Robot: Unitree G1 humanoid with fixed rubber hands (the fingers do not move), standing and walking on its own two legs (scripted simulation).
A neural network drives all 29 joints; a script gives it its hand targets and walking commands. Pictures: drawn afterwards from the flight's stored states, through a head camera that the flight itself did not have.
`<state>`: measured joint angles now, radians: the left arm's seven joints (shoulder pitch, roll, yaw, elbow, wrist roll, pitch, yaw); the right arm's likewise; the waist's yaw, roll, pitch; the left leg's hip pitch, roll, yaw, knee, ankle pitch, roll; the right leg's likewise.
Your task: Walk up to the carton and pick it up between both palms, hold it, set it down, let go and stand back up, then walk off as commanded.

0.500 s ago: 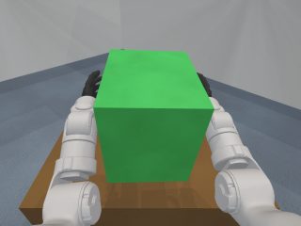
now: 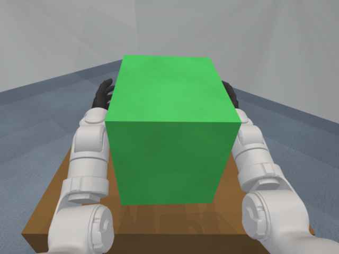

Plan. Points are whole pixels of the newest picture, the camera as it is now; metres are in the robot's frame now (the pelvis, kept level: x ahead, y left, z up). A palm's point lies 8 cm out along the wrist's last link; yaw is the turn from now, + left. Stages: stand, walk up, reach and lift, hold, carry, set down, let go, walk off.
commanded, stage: hold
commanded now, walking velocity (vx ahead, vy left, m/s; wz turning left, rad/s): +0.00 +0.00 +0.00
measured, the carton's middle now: (167, 128) +0.37 +0.01 +0.19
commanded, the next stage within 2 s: set down in 0.18 s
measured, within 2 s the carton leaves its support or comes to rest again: neither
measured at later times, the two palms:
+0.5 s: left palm (100, 108) +0.38 +0.16 +0.23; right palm (229, 107) +0.39 -0.14 +0.23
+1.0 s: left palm (110, 121) +0.41 +0.16 +0.18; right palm (224, 121) +0.42 -0.15 +0.17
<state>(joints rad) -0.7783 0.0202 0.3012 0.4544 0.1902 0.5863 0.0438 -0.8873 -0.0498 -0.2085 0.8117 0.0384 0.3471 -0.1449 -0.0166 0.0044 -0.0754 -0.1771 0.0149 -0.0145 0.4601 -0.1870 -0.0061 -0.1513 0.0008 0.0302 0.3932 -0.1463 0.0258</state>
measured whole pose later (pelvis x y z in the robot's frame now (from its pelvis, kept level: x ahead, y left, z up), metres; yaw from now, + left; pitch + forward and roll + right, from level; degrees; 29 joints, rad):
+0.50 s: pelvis +0.00 +0.00 +0.00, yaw +0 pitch -7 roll -1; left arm -0.78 0.00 0.37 0.46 0.25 0.43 -0.02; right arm -0.89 -0.04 -0.22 0.81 0.04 0.20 -0.14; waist -0.02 -0.01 -0.04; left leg -0.14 0.01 -0.01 0.44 -0.19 -0.01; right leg -0.12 0.00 0.03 0.39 -0.15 0.03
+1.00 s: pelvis +0.03 -0.01 +0.00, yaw +0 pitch -5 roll -1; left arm -0.62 -0.05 0.33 0.37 0.26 0.34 0.01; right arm -0.75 -0.02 -0.17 0.80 0.04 0.05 -0.12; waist -0.02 -0.01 0.01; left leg -0.12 0.02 -0.01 0.42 -0.21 -0.01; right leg -0.10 0.01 0.03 0.37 -0.18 0.02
